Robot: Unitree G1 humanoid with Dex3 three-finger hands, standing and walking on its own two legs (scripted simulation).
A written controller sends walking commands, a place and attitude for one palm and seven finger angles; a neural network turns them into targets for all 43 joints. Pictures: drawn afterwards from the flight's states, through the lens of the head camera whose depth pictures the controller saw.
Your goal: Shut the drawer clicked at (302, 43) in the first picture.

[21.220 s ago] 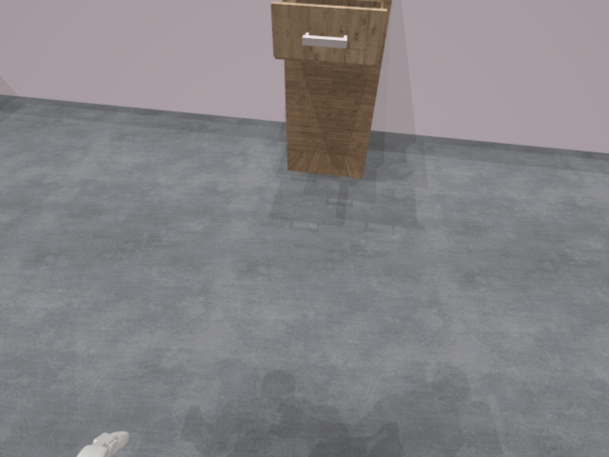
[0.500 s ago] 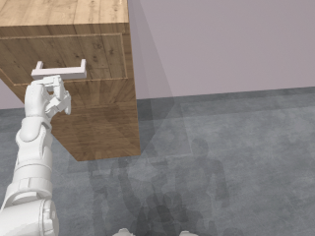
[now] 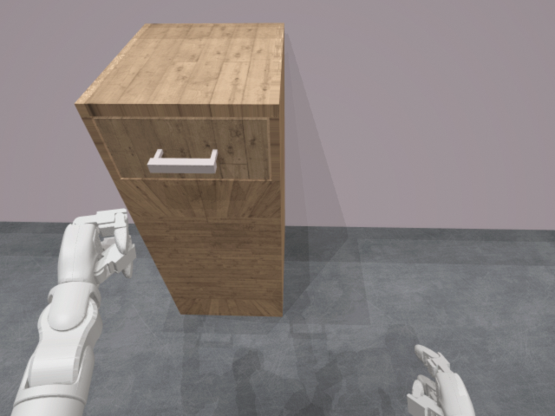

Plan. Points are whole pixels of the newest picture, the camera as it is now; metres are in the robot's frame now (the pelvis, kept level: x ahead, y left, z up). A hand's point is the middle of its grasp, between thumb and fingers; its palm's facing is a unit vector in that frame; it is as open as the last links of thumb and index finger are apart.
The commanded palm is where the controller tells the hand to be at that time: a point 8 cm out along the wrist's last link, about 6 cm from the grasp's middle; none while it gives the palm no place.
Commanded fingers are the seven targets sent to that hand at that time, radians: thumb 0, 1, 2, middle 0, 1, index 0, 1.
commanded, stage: draw the hand back to the body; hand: left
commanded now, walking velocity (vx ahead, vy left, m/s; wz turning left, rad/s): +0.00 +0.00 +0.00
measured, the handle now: (184, 159) +0.59 +0.24 +0.03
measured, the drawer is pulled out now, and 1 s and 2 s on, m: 0.00 0.00 0.00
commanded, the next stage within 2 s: step back with the hand held close in 0.68 s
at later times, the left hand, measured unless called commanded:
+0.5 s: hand (63, 306) +0.19 +0.23 +0.17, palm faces +0.38 -0.85 -0.37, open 3.3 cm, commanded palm +0.14 +0.27 +0.19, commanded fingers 0.00 0.90 0.90 -1.40 -1.60 -1.40 -1.60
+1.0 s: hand (54, 290) +0.20 +0.24 +0.18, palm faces +0.36 -0.82 -0.45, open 3.3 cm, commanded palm +0.14 +0.28 +0.19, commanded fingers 0.00 0.90 0.90 -1.40 -1.60 -1.40 -1.60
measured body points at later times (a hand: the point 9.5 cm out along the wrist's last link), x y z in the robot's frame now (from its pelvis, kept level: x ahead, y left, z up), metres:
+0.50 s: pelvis +0.01 -0.01 +0.01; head -0.02 -0.03 +0.46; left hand +0.16 +0.28 +0.19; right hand +0.19 -0.23 -0.07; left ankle +0.01 +0.11 -0.73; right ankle -0.02 -0.11 -0.73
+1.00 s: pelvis +0.00 +0.00 +0.01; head +0.01 -0.02 +0.46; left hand +0.18 +0.29 +0.20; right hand +0.19 -0.23 -0.07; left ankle +0.01 +0.11 -0.73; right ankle -0.02 -0.11 -0.73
